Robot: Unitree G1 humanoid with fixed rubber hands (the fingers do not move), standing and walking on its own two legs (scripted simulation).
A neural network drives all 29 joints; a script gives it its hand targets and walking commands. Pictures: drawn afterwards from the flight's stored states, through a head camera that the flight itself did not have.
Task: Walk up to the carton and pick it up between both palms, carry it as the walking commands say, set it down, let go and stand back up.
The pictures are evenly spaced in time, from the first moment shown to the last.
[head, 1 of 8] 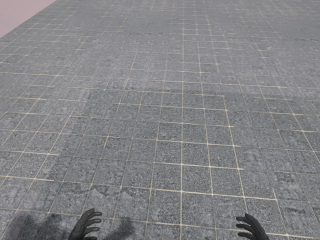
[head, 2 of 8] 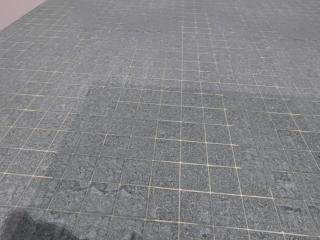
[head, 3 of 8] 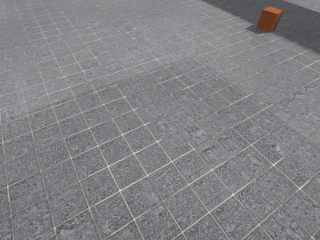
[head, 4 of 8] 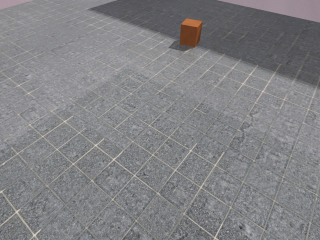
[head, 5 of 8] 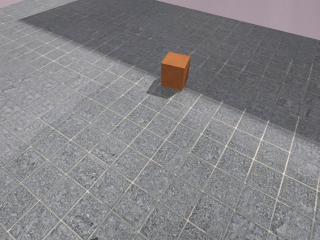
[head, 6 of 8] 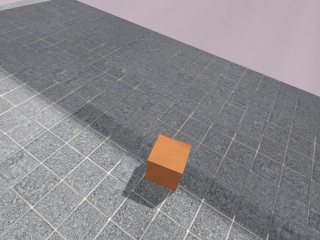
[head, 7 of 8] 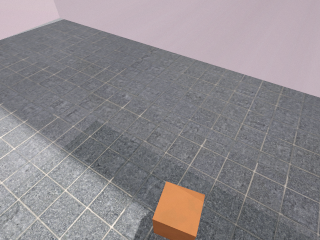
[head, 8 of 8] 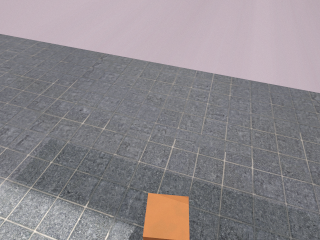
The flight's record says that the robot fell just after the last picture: no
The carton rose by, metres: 0.00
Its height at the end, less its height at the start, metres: +0.00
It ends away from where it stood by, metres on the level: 0.00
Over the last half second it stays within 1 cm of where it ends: yes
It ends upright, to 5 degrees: yes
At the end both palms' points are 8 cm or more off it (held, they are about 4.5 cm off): yes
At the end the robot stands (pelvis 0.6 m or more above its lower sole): yes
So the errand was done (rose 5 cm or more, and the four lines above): no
